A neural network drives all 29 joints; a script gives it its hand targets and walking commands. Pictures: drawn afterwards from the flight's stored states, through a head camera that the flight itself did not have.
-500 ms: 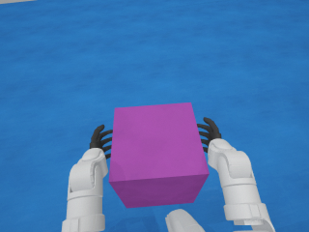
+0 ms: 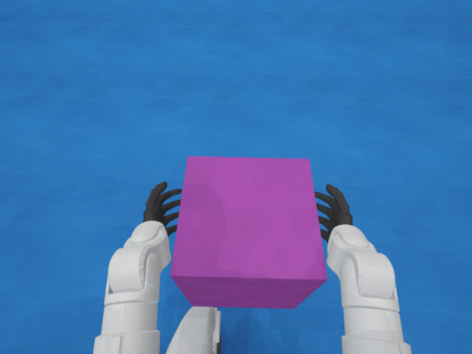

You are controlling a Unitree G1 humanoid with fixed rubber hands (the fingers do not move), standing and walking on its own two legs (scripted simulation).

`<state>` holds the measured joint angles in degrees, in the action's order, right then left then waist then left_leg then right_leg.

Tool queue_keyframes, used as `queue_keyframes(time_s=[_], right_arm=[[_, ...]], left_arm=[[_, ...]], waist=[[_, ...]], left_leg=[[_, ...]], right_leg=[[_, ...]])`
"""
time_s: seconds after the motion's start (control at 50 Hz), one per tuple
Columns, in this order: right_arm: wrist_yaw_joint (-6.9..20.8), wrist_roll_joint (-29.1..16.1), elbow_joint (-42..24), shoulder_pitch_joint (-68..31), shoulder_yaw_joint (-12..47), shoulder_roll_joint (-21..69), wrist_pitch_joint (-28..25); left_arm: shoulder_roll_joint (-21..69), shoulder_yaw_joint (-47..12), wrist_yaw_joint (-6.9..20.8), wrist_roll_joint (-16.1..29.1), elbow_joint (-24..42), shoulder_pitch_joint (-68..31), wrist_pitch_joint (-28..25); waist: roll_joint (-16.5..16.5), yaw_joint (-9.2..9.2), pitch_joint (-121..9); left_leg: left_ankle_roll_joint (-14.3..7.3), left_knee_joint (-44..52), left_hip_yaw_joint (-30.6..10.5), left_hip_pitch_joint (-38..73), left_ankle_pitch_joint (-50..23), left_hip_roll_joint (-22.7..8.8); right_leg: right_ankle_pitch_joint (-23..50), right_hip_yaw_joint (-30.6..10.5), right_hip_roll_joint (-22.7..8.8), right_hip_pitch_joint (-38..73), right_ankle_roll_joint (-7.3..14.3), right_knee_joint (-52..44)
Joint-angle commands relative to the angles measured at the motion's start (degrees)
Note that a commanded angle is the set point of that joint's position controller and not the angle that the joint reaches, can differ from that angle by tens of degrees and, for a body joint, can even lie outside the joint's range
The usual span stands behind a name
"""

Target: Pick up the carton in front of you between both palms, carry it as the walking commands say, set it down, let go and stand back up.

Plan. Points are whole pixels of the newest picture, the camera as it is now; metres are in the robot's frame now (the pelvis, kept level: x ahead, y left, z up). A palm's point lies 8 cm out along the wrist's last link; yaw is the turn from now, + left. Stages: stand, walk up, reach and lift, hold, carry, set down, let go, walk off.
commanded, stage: carry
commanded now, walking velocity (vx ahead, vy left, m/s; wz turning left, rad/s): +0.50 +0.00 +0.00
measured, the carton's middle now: (245, 239) +0.31 +0.03 -0.05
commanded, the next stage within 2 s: none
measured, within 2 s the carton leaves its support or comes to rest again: neither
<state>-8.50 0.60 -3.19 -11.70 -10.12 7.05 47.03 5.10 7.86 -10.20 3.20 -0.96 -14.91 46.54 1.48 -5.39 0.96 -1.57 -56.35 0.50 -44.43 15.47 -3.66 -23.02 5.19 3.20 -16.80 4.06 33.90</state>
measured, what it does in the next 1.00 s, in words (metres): walks ahead: left foot, then right foot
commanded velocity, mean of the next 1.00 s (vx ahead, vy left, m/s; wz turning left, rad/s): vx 0.50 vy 0.00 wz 0.00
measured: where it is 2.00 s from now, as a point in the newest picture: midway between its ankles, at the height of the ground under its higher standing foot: (259, 139)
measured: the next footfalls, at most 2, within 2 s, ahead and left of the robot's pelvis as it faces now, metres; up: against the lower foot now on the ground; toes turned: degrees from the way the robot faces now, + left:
left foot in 0.12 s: +0.28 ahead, +0.11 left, +0.00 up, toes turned +4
right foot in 0.60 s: +0.58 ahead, -0.11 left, +0.00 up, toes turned -11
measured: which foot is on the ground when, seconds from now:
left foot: up 0.00-0.10, down 0.12-0.62, up 0.64-1.00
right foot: down 0.00-0.12, up 0.14-0.58, down 0.60-1.00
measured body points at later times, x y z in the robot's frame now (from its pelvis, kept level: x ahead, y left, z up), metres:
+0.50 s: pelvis +0.34 +0.02 +0.03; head +0.33 +0.03 +0.47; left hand +0.62 +0.16 +0.10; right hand +0.61 -0.14 +0.11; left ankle +0.24 +0.11 -0.72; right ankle +0.46 -0.13 -0.69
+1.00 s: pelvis +0.65 -0.02 +0.02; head +0.62 -0.02 +0.47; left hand +0.89 +0.14 +0.11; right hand +0.89 -0.17 +0.11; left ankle +0.80 +0.12 -0.69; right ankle +0.54 -0.11 -0.72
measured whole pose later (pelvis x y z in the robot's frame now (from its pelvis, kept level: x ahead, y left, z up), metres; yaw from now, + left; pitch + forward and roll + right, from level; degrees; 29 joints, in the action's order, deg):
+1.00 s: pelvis +0.65 -0.02 +0.02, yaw +0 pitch +3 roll +0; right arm -6.1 4.5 -29.3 1.3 -2.3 7.4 69.3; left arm 7.4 2.3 -6.4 -3.9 28.0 0.6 68.6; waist 0.6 -0.5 -8.4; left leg 0.6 -31.9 8.1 -32.2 3.8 -6.2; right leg -15.9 11.4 -1.3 1.1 0.8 11.9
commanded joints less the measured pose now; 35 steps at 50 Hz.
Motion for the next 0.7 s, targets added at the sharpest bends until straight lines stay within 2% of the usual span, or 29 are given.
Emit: queue_keyframes(time_s=[0.0, 0.04, 0.06, 0.08, 0.1, 0.12, 0.14, 0.16, 0.18, 0.2, 0.24, 0.3, 0.38, 0.5, 0.54, 0.56, 0.58, 0.6, 0.62, 0.64, 0.66, 0.68], right_arm=[[4.06, -8.25, -6.55, -30.65, 38.17, 42.25, -2.11], [4.53, -8.94, -7.0, -30.57, 38.78, 42.11, -1.68], [4.68, -9.37, -6.72, -29.43, 38.81, 41.67, -1.29], [4.81, -9.67, -6.67, -27.87, 38.44, 41.06, -0.66], [4.83, -9.31, -6.24, -27.62, 38.07, 40.44, 0.04], [4.44, -9.25, -6.54, -27.39, 37.6, 37.58, 0.73], [4.41, -10.56, -6.44, -25.03, 38.42, 38.52, 1.9], [4.71, -11.56, -7.63, -25.09, 38.97, 39.56, 2.9], [5.25, -12.24, -8.38, -26.22, 39.79, 40.86, 3.93], [5.92, -12.91, -8.91, -26.71, 40.53, 42.39, 4.83], [7.36, -13.71, -9.91, -26.98, 41.41, 44.12, 6.26], [9.35, -14.58, -12.89, -25.35, 42.92, 45.55, 8.38], [10.71, -14.73, -16.83, -19.83, 43.92, 45.96, 11.62], [11.27, -13.86, -24.64, -10.72, 44.09, 46.06, 16.75], [11.42, -13.69, -27.34, -9.24, 44.44, 45.85, 18.18], [11.45, -13.73, -28.46, -9.46, 44.67, 45.32, 18.83], [11.35, -13.89, -29.31, -10.4, 44.78, 43.84, 19.44], [11.28, -14.54, -31.03, -11.93, 45.19, 42.87, 20.33], [11.33, -15.06, -32.19, -12.6, 45.83, 42.65, 20.99], [11.5, -15.4, -31.66, -13.12, 46.43, 43.97, 21.18], [11.74, -15.81, -31.16, -13.59, 46.53, 45.59, 21.2], [11.96, -15.54, -28.68, -12.24, 46.68, 47.66, 21.24]], left_arm=[[48.17, -40.81, 9.26, 13.04, 8.47, -30.33, -1.08], [47.09, -40.06, 8.97, 11.45, 9.02, -28.68, -0.8], [46.07, -39.6, 8.67, 10.64, 9.39, -27.87, -0.44], [44.35, -38.93, 8.23, 9.62, 10.63, -27.28, 0.02], [42.66, -38.13, 7.8, 8.77, 11.32, -28.66, 0.83], [42.87, -38.06, 7.57, 8.59, 10.62, -24.58, 2.18], [41.43, -37.61, 7.11, 8.84, 11.43, -23.41, 3.16], [42.41, -37.22, 6.83, 8.77, 11.91, -23.73, 4.02], [43.23, -36.8, 6.68, 8.32, 11.8, -23.65, 4.88], [44.41, -36.68, 6.8, 7.78, 11.51, -22.78, 5.78], [45.96, -36.75, 7.39, 6.27, 11.22, -20.67, 7.18], [48.44, -38.87, 8.3, 5.16, 13.68, -18.14, 8.88], [50.08, -42.02, 9.27, 6.58, 19.87, -15.55, 11.85], [49.72, -44.7, 11.44, 10.55, 30.02, -10.0, 17.41], [49.47, -44.52, 12.2, 11.16, 31.59, -7.11, 18.9], [48.7, -44.14, 12.47, 11.09, 31.91, -6.65, 19.5], [47.88, -43.63, 12.69, 11.05, 32.4, -7.01, 20.11], [46.23, -42.89, 12.74, 10.77, 32.13, -6.91, 20.55], [46.67, -42.69, 12.85, 11.35, 31.82, -6.69, 20.68], [47.66, -42.82, 13.17, 12.21, 32.96, -7.34, 20.95], [49.4, -42.99, 13.47, 12.34, 33.23, -7.84, 20.99], [50.85, -43.18, 13.78, 11.79, 32.44, -7.6, 21.09]], waist=[[-9.26, 2.5, -22.45], [-9.02, 4.11, -23.88], [-7.84, 5.92, -26.06], [-6.94, 6.82, -28.83], [-1.47, 7.16, -31.54], [14.92, 6.7, -37.03], [13.95, 7.14, -36.49], [10.08, 7.44, -32.54], [4.24, 7.26, -29.54], [2.16, 6.99, -26.91], [2.8, 6.49, -24.99], [5.79, 6.24, -24.04], [8.69, 6.37, -18.88], [8.39, 6.77, -12.19], [7.12, 5.67, -13.62], [5.38, 5.22, -15.88], [2.78, 4.35, -18.69], [-9.72, 3.8, -22.75], [-20.92, 4.21, -24.14], [-15.65, 4.28, -22.93], [-10.86, 4.35, -22.23], [-5.79, 4.73, -20.55]], left_leg=[[0.41, 19.57, 5.77, 13.46, -10.89, 3.06], [-0.25, 27.36, 9.69, 22.54, -16.6, 5.88], [-0.58, 31.82, 11.97, 31.13, -19.88, 7.18], [-1.11, 32.7, 9.01, 41.68, -20.19, 4.74], [-3.32, 28.85, -4.01, 52.64, -31.59, -5.52], [-13.46, 31.79, -29.45, 66.69, -38.7, -19.83], [-15.21, 34.63, -33.09, 67.63, -29.08, -20.17], [-14.02, 35.72, -28.58, 64.9, -28.31, -18.15], [-12.09, 36.55, -24.02, 62.11, -30.52, -17.19], [-10.26, 37.85, -20.36, 58.77, -32.38, -16.07], [-7.2, 40.44, -14.42, 54.75, -32.43, -14.3], [-6.54, 42.38, -8.43, 53.58, -30.96, -12.62], [-5.4, 44.64, -1.93, 50.36, -27.31, -9.93], [-4.13, 44.3, 2.0, 49.41, -29.48, -9.67], [-2.56, 36.67, 5.65, 46.79, -35.51, -8.71], [-1.31, 29.17, 8.29, 42.83, -36.44, -6.64], [0.21, 19.68, 9.29, 34.59, -28.65, -5.19], [2.37, 2.22, 9.26, 21.24, -14.42, -0.19], [2.57, -9.62, 5.69, 9.06, 10.32, 5.29], [0.93, -17.08, 0.38, 5.32, 11.68, 2.04], [-0.12, -18.24, -0.47, 5.16, 9.62, -0.63], [-0.21, -14.94, -0.95, 6.64, 6.06, -3.06]], right_leg=[[48.05, -7.95, -12.14, 15.1, 4.26, -10.32], [57.22, -4.68, -11.56, 17.78, 2.11, -5.61], [59.74, -1.74, -10.64, 17.28, 0.38, 0.62], [53.1, 0.04, -9.9, 12.47, -1.16, 7.51], [30.83, 0.64, -8.64, 3.44, -3.46, 17.75], [-0.89, -1.8, 0.15, -13.38, -5.62, 33.79], [-5.9, -5.92, -0.48, -19.4, -4.94, 39.57], [-4.01, -6.33, -2.35, -22.73, -4.43, 39.29], [-1.29, -6.24, -4.28, -23.8, -4.37, 35.94], [1.28, -5.71, -5.77, -23.42, -4.54, 30.74], [3.29, -4.56, -6.4, -19.36, -4.95, 21.61], [4.72, -1.02, -5.17, -17.94, -5.73, 13.39], [13.39, 2.23, -5.79, -18.0, -5.75, 3.56], [21.59, 5.89, -5.57, -12.88, -4.24, -7.43], [21.36, 9.38, -3.22, -2.5, -3.36, -10.25], [17.85, 10.9, -1.45, 6.43, -3.19, -10.14], [14.0, 5.21, -5.89, 17.15, -2.44, -9.69], [7.37, -19.24, -20.55, 27.06, 3.45, -13.99], [8.9, -36.1, -27.74, 32.79, 9.39, -21.57], [12.2, -32.55, -28.01, 30.32, 9.89, -21.12], [16.07, -27.01, -26.38, 26.61, 8.68, -20.39], [16.39, -21.67, -24.78, 21.37, 6.75, -21.29]])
